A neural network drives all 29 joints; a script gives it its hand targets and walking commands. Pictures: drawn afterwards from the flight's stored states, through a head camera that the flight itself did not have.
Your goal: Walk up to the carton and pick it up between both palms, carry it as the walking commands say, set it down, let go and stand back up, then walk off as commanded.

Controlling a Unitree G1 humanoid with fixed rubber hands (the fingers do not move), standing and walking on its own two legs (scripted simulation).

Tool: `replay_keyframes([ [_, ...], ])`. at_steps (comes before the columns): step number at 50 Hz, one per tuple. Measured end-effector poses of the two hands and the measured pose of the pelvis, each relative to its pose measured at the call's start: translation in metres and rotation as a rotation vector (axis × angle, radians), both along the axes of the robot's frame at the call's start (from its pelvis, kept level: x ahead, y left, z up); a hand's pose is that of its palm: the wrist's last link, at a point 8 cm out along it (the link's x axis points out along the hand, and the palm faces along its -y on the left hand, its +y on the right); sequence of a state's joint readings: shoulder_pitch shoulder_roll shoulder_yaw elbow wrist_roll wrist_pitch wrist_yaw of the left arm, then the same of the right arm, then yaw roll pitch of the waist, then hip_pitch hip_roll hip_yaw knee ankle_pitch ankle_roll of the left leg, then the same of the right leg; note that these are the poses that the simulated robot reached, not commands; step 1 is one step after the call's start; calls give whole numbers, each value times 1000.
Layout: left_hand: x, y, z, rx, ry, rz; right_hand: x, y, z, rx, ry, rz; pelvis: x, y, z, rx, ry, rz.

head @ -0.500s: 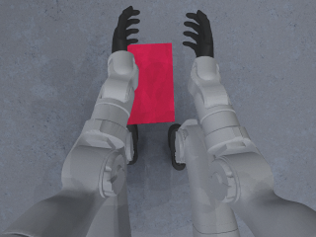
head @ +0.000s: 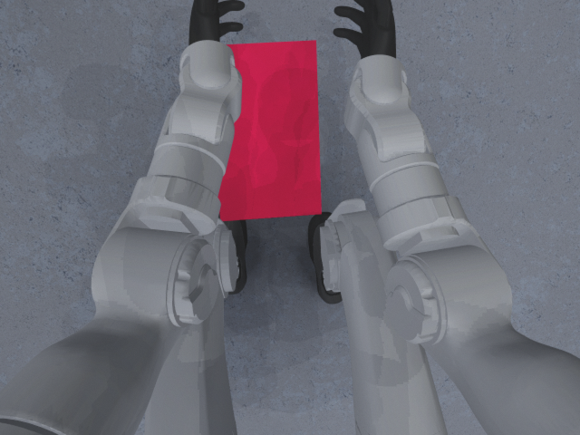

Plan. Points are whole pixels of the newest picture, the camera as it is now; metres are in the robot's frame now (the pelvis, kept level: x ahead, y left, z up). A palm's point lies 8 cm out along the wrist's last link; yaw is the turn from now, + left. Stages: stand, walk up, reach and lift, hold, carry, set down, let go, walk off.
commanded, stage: set down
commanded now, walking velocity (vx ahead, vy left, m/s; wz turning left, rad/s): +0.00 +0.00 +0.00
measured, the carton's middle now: (265, 133) +0.39 +0.02 -0.41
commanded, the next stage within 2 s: none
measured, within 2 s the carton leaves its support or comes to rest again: neither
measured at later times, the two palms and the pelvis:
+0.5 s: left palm (225, 32) +0.52 +0.06 -0.28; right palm (360, 45) +0.50 -0.11 -0.26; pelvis -0.02 +0.00 -0.06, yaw -1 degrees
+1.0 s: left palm (228, 20) +0.54 +0.06 -0.30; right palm (361, 43) +0.50 -0.11 -0.29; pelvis -0.02 +0.00 -0.08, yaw -1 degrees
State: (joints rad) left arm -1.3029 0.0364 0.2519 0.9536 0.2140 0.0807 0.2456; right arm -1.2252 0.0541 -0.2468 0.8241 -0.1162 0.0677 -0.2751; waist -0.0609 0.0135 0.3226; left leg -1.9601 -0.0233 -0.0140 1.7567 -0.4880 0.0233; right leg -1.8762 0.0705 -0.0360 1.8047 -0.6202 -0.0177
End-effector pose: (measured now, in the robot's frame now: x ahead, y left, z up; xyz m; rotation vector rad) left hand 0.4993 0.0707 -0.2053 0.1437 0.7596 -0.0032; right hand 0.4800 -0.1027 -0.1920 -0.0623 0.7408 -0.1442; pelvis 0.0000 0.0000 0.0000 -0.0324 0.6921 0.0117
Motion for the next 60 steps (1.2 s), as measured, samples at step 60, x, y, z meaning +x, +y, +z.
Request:
replay_keyframes([
  [60,39,-13,-93,-57,14,-62,22,-9,-106,61,35,87,-16,-3,-87,17,-82,-41],
])
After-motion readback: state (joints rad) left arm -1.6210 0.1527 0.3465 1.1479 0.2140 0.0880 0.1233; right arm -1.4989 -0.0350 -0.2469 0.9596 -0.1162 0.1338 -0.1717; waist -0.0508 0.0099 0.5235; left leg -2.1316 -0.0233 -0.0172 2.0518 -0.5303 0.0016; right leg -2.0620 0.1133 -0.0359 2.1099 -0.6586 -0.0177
